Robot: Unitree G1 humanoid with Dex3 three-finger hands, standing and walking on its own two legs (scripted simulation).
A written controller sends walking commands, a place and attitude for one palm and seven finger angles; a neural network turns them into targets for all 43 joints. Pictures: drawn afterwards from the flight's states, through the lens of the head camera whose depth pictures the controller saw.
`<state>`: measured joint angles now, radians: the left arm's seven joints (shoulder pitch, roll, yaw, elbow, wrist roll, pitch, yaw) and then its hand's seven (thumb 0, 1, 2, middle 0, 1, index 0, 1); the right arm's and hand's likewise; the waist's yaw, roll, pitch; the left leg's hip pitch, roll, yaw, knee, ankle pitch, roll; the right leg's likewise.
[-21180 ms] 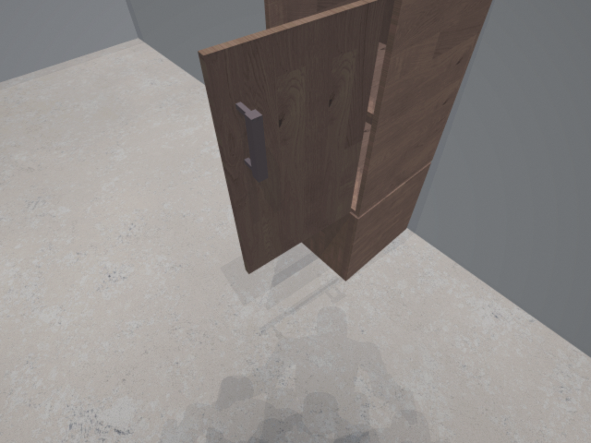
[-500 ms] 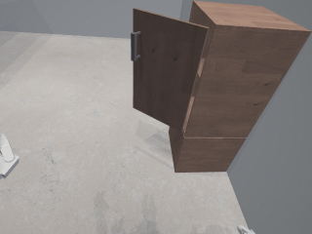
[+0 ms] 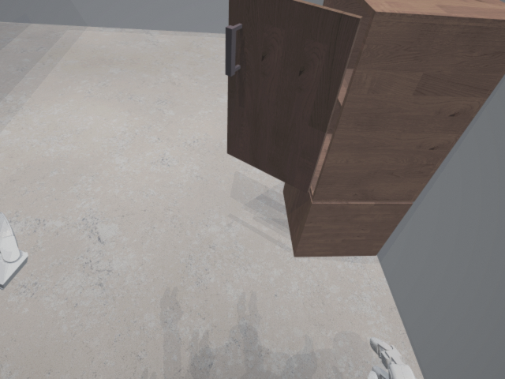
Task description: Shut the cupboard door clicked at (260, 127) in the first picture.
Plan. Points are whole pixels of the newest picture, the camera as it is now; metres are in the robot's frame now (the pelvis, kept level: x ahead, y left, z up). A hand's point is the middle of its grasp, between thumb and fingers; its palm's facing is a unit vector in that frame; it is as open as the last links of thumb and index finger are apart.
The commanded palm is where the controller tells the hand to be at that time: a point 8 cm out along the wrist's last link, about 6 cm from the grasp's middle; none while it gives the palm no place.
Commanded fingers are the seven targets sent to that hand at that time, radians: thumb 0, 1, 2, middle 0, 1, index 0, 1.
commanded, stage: stop stepping back and stand still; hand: left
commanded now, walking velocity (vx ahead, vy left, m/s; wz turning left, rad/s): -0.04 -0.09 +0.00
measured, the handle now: (234, 50) +0.95 +0.09 +0.10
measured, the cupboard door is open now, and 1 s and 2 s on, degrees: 53 53 53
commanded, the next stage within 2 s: let the arm hang, fingers relaxed in 0.44 s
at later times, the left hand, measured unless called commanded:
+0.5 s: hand (50, 242) +0.23 +0.25 +0.17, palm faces +0.42 -0.79 -0.44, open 7.4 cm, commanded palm +0.17 +0.29 +0.18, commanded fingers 0.00 0.90 0.90 -0.20 -0.30 -0.20 -0.30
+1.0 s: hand out of the picture +0.00 +0.18 -0.17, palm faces +0.06 -0.98 -0.21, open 7.0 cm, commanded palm none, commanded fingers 0.00 0.90 0.90 -0.20 -0.30 -0.20 -0.30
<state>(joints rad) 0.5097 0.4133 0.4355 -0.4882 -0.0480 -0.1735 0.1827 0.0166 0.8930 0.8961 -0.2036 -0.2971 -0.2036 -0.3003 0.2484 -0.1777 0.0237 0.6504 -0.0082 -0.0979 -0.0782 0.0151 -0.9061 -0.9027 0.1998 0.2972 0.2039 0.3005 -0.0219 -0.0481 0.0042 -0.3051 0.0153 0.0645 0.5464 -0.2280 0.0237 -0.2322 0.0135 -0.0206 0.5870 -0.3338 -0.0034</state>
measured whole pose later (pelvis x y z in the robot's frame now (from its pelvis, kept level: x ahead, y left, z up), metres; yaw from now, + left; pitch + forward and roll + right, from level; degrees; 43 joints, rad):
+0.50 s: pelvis +0.03 -0.01 +0.01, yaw +0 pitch +1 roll -1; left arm 0.56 0.41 0.40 -0.47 -0.06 -0.17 0.17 0.01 0.89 0.90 -0.21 -0.30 -0.21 -0.30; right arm 0.21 -0.22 0.01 0.60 0.02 -0.04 -0.08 0.01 -0.91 -0.90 0.20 0.30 0.20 0.30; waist -0.02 0.00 -0.02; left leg -0.28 0.04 0.05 0.51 -0.24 0.00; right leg -0.17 0.04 -0.03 0.46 -0.30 -0.04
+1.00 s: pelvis +0.00 +0.00 +0.01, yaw +2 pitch -1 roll -1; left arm 0.30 0.20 0.01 1.03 0.00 0.02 0.03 -0.02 0.98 0.89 -0.20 -0.30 -0.20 -0.30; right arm 0.31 -0.17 0.02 1.03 -0.02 0.05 -0.02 0.01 -0.91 -0.90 0.20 0.30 0.20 0.30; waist -0.01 -0.01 0.06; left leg -0.27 0.02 0.02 0.47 -0.18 0.01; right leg -0.15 0.02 -0.07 0.42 -0.25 -0.03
